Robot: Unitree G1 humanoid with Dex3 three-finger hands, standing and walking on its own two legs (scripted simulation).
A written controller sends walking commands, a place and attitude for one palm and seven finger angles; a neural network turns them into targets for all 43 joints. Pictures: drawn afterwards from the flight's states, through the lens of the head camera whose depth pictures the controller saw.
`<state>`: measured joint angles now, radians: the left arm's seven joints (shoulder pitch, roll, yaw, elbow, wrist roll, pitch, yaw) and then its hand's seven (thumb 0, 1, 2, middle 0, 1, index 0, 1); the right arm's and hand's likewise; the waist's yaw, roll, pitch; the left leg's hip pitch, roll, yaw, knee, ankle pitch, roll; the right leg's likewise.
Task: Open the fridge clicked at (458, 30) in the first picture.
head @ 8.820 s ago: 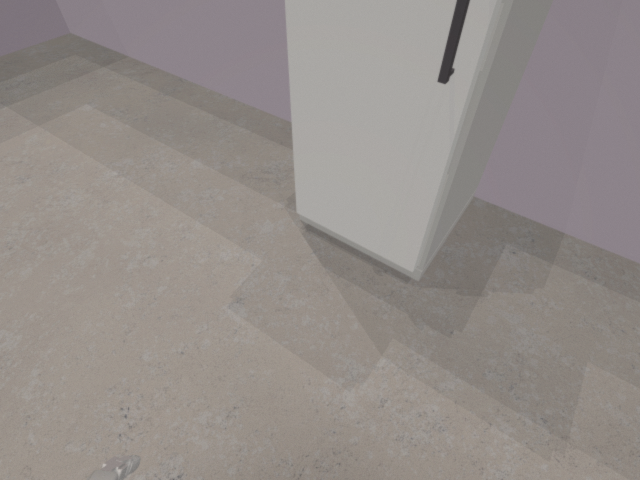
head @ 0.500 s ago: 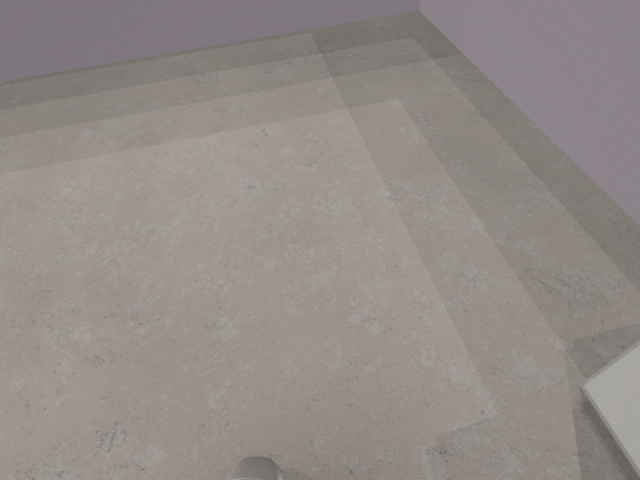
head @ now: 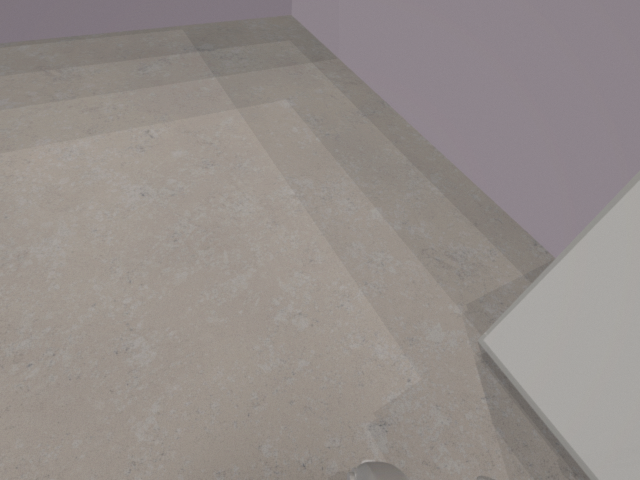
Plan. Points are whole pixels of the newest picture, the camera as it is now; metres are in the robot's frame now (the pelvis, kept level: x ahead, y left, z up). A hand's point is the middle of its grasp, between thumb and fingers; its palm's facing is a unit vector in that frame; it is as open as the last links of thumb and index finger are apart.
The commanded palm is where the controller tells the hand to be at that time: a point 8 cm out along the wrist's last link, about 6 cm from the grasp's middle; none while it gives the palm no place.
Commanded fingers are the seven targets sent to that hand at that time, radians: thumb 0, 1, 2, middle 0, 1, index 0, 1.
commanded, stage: turn to face it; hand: right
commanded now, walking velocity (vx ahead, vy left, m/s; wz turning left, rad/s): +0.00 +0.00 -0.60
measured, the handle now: out of the picture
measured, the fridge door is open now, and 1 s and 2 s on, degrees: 0 0 0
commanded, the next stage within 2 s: take the last steps up to it in 1.40 s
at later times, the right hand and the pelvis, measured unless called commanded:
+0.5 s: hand out of the picture -0.04 -0.29 -0.19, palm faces +0.36 +0.90 -0.25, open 7.4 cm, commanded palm none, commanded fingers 0.00 -0.90 -0.90 0.20 0.30 0.20 0.30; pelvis +0.00 -0.06 -0.01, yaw -19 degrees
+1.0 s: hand out of the picture +0.06 -0.26 -0.13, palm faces +0.51 +0.80 -0.31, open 7.4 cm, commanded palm none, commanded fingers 0.00 -0.90 -0.90 0.20 0.30 0.20 0.30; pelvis +0.03 -0.01 -0.01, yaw -36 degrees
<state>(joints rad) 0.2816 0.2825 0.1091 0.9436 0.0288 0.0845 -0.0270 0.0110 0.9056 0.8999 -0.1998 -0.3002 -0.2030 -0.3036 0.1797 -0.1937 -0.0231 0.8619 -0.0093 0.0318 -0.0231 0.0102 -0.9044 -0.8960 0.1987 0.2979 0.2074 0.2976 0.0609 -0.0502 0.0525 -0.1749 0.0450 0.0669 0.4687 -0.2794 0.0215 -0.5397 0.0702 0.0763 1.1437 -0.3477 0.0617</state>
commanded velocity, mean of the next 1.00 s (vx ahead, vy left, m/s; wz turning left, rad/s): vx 0.00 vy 0.00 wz -0.60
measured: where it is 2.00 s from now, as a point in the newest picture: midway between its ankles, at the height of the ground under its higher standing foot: outside the picture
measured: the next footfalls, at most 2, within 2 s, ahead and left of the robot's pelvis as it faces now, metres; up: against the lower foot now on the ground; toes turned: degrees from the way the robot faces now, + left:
right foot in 0.34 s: +0.00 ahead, -0.15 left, +0.00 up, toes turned -19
left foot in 0.94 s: +0.14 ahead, +0.04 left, +0.00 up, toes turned -34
